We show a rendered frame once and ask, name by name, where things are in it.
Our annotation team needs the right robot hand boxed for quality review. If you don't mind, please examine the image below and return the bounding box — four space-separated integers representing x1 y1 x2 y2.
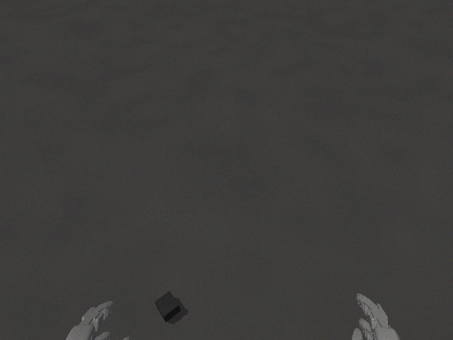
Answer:
352 293 400 340

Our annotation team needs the left robot hand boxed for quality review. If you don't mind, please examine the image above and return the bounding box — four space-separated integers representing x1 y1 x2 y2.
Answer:
66 301 130 340

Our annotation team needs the cube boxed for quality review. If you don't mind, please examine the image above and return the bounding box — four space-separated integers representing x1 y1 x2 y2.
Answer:
154 291 180 322

